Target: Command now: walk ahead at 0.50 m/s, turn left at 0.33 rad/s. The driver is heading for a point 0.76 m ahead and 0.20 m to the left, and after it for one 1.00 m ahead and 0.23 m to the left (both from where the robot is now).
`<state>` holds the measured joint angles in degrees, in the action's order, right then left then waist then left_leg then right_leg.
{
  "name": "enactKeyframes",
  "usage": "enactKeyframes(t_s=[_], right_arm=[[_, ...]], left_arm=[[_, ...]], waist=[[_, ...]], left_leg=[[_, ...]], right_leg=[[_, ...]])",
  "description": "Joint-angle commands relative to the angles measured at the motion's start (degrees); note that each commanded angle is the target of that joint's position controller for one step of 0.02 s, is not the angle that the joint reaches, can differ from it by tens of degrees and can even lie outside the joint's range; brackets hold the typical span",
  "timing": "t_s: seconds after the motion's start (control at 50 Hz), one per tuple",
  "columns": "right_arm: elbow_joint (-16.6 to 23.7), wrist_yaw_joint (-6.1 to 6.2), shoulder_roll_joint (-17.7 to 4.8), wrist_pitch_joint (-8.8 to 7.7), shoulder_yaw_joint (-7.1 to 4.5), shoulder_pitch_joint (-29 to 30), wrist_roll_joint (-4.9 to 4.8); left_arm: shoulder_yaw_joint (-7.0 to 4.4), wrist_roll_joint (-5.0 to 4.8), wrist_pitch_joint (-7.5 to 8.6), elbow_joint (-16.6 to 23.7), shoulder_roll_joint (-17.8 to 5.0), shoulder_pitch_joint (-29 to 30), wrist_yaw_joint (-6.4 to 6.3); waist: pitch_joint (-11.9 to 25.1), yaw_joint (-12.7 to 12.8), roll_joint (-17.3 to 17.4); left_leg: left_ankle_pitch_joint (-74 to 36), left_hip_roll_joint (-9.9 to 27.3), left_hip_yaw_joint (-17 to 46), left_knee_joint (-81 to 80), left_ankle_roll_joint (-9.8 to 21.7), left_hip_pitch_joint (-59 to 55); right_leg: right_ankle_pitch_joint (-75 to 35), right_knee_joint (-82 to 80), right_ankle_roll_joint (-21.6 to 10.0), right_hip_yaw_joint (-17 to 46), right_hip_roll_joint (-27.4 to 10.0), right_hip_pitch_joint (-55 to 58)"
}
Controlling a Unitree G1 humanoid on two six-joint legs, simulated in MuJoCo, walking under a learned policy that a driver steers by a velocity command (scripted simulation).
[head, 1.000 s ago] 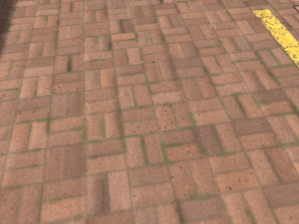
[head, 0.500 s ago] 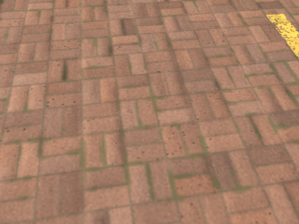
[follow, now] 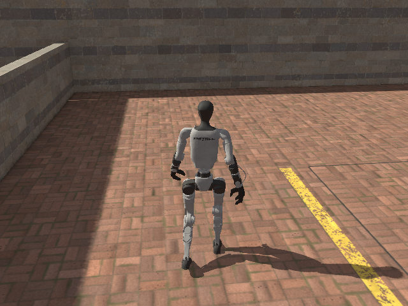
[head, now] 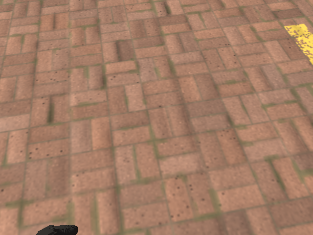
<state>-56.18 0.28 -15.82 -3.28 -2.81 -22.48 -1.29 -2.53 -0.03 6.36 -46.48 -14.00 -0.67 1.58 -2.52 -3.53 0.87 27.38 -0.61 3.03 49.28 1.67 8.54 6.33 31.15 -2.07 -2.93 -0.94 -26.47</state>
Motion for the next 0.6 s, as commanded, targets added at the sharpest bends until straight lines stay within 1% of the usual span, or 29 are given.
enactKeyframes(t_s=[0.02,0.04,0.06,0.08,0.1,0.12,0.14,0.18,0.22,0.26,0.32,0.36,0.38,0.4,0.42,0.44,0.46,0.48,0.5,0.52,0.54,0.56,0.58,0.6], right_arm=[[6.2,0.06,-8.2,-2.4,-1.56,3.5,-1.9],[6.6,0.38,-7.3,-2.17,-1.7,5.3,-1.41],[6.3,0.61,-6.6,-1.4,-2.2,5.0,-0.89],[6.1,0.51,-5.0,-0.51,-2.14,3.4,-0.83],[6.2,0.42,-3.4,0.25,-1.98,2.9,-0.84],[6.8,0.4,-2.7,0.9,-1.96,3.4,-0.81],[7.6,0.46,-2.7,1.35,-2.06,4.4,-0.67],[9.1,0.28,-2.8,1.55,-2.17,6.8,-0.26],[10.2,-0.46,-2.4,1.15,-1.96,9.8,-0.04],[11.8,-1.36,-1.6,0.86,-1.46,14.3,0.12],[14.6,-2.51,-1.4,0.85,-1.0,19.9,0.13],[16.4,-3.2,-2.0,0.95,-1.11,21.8,0.05],[17.0,-3.49,-2.7,1.03,-1.38,21.7,0.04],[17.4,-3.65,-3.7,1.18,-1.86,20.6,0.03],[17.2,-3.66,-5.1,1.38,-2.62,17.6,-0.05],[15.9,-3.52,-7.2,1.5,-3.9,11.0,-0.3],[13.3,-2.69,-10.7,1.72,-5.98,1.3,-0.49],[12.0,-1.37,-16.8,2.24,-7.66,-3.4,-0.61],[14.4,-1.82,-18.9,1.22,-7.22,-0.6,-0.21],[14.8,-2.33,-13.4,0.38,-5.55,-0.8,0.2],[14.6,-2.31,-11.2,-0.36,-4.93,1.2,0.34],[15.2,-2.25,-9.5,-0.73,-4.46,5.3,0.2],[16.1,-2.06,-7.5,-0.85,-3.81,8.6,0.45],[17.0,-1.76,-6.8,-0.86,-3.41,10.2,1.03]], left_arm=[[-2.56,-0.14,-0.51,-1.8,-8.8,-16.4,-1.07],[-2.1,0.09,-0.29,-1.7,-7.2,-12.6,-0.93],[-1.64,0.43,0.14,-1.7,-5.5,-10.0,-0.79],[-1.61,0.8,0.33,-1.9,-5.2,-8.5,-0.67],[-1.77,0.83,0.56,-2.2,-5.3,-8.0,-0.63],[-1.96,0.81,0.78,-2.6,-5.8,-7.7,-0.7],[-2.2,0.92,0.91,-2.9,-6.5,-7.8,-0.9],[-2.6,1.09,0.88,-3.6,-7.5,-8.7,-1.49],[-2.82,1.05,0.6,-3.8,-8.5,-9.2,-1.99],[-3.07,0.71,0.25,-4.0,-9.5,-10.4,-2.43],[-3.6,-0.1,-0.79,-5.0,-11.0,-13.8,-2.75],[-3.99,-0.74,-1.8,-5.4,-11.8,-15.1,-2.78],[-4.2,-0.97,-2.28,-5.2,-12.4,-14.9,-2.84],[-4.46,-1.17,-2.71,-4.9,-13.2,-14.3,-2.96],[-4.71,-1.38,-3.21,-4.6,-14.0,-13.7,-3.09],[-4.78,-1.54,-3.77,-4.2,-14.4,-12.8,-3.17],[-4.32,-1.37,-3.9,-3.8,-13.6,-12.6,-3.26],[-2.66,0.73,-3.31,-1.9,-7.9,-15.0,-3.11],[-0.99,0.4,-0.93,0.8,-4.1,-16.7,-2.32],[-2.1,-1.95,1.07,2.0,-9.4,-9.3,-1.48],[-2.12,-2.9,2.15,3.0,-9.7,-6.8,-1.16],[-2.12,-1.73,2.51,2.1,-9.2,-7.2,-1.65],[-2.73,-0.4,2.1,1.4,-10.0,-7.8,-2.01],[-2.99,-0.12,1.28,1.2,-10.2,-8.9,-1.89]], waist=[[12.1,9.3,-8.6],[7.4,7.6,-5.7],[4.8,5.6,-6.4],[3.6,4.1,-7.4],[2.9,3.4,-7.0],[1.8,2.8,-6.3],[1.0,2.5,-5.6],[0.0,2.7,-4.6],[-0.6,3.4,-4.0],[-1.6,5.0,-3.1],[-3.2,7.0,-2.1],[-3.5,7.0,-2.5],[-2.8,6.2,-3.1],[-1.3,5.0,-4.2],[1.2,3.0,-5.3],[4.8,-1.0,-5.2],[9.8,-5.9,-3.3],[13.8,-4.4,8.6],[22.0,0.1,14.4],[19.6,-3.5,6.4],[12.6,-2.6,4.6],[8.6,0.3,-0.6],[6.6,2.4,-0.3],[6.0,3.9,0.9]], left_leg=[[-1.1,4.4,3.3,25.3,1.1,34.4],[-5.4,6.4,2.6,22.1,1.0,32.5],[-8.5,8.1,3.1,19.3,1.0,29.7],[-10.4,8.8,3.1,18.3,0.8,26.6],[-11.2,9.3,2.8,17.7,0.5,25.6],[-12.4,9.5,2.7,16.9,0.2,26.2],[-14.4,9.7,2.8,15.5,-0.1,27.6],[-20.0,9.7,3.1,10.1,-0.8,30.2],[-26.3,9.2,1.6,2.4,-0.9,29.6],[-30.2,8.4,-1.4,-4.2,-0.6,28.4],[-29.7,7.7,-3.5,-9.9,0.4,30.4],[-26.0,6.9,-4.7,-12.0,1.7,31.3],[-23.4,5.8,-5.8,-12.6,2.6,29.9],[-20.4,4.0,-7.5,-12.7,3.6,26.9],[-17.3,1.7,-9.2,-12.3,4.9,22.1],[-16.5,-0.9,-10.5,-13.7,6.5,13.5],[-19.3,-2.9,-9.1,-17.1,8.7,-1.8],[-17.2,8.8,11.4,-19.0,13.9,-18.5],[-6.3,19.6,44.3,-29.9,24.3,-30.3],[-6.1,19.3,41.9,-34.0,21.0,-29.8],[-10.0,17.5,33.1,-33.7,18.7,-23.3],[-15.9,14.7,26.4,-33.4,16.6,-14.6],[-21.9,12.7,21.5,-33.9,15.3,-7.9],[-25.0,11.5,19.5,-35.1,15.0,-3.8]], right_leg=[[10.4,-14.4,-10.0,27.5,-20.4,38.1],[7.7,-17.2,-8.9,22.0,-18.1,30.0],[4.9,-19.5,-7.8,17.0,-16.0,24.5],[3.3,-21.3,-7.5,13.5,-15.0,20.5],[1.1,-22.7,-7.8,10.9,-14.7,18.2],[-1.5,-23.7,-8.1,8.2,-14.6,16.9],[-3.5,-24.3,-8.4,6.0,-14.5,16.4],[-6.4,-25.0,-8.5,2.1,-14.1,17.3],[-8.2,-25.3,-7.8,-1.9,-12.9,18.1],[-8.8,-25.7,-7.3,-4.9,-12.7,19.2],[-10.6,-24.2,-6.9,-6.9,-14.7,25.5],[-15.2,-21.4,-6.1,-7.9,-16.1,30.4],[-21.5,-19.0,-5.5,-8.7,-16.5,31.9],[-30.9,-15.4,-4.9,-9.5,-16.5,33.1],[-40.1,-9.8,-4.2,-10.1,-16.3,33.5],[-45.3,-0.2,-3.2,-11.1,-15.2,32.0],[-39.9,13.7,-1.0,-12.1,-12.7,24.6],[-6.1,33.7,2.2,-12.2,-7.4,5.1],[28.9,48.4,4.0,0.9,3.9,-12.3],[25.9,50.3,2.4,8.3,0.8,-19.0],[20.8,47.1,0.9,7.5,-1.6,-21.0],[16.4,41.7,0.7,7.6,-4.3,-17.7],[13.8,36.8,1.0,7.8,-5.9,-13.4],[12.0,34.9,1.5,8.0,-6.7,-10.0]])
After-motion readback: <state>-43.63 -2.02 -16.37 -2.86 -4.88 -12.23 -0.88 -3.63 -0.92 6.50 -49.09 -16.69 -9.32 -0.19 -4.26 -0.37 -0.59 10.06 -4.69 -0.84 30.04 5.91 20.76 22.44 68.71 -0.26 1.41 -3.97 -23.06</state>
